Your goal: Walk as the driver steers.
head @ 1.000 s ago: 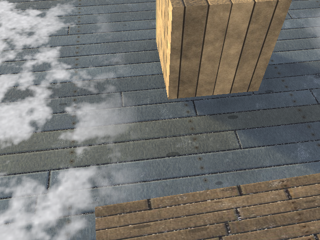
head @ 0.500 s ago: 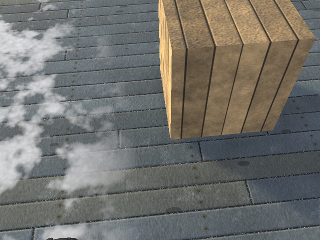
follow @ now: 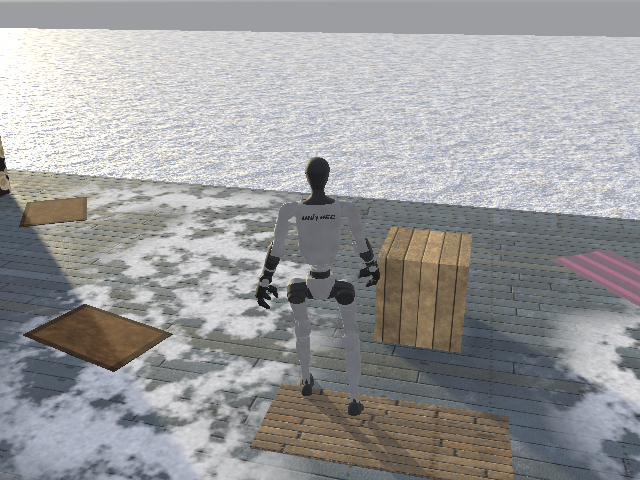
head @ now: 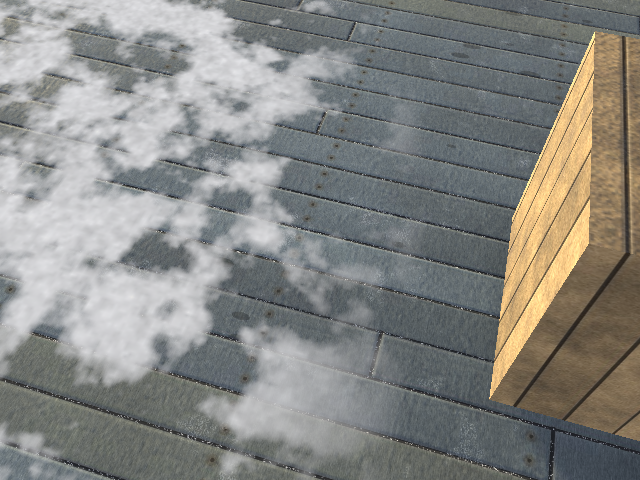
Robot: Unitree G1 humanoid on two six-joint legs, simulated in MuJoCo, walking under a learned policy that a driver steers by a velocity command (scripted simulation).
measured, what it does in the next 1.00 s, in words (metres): walks ahead, turning left: right foot, then left foot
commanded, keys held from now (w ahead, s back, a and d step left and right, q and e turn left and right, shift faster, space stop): w+q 0.42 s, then no key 0.58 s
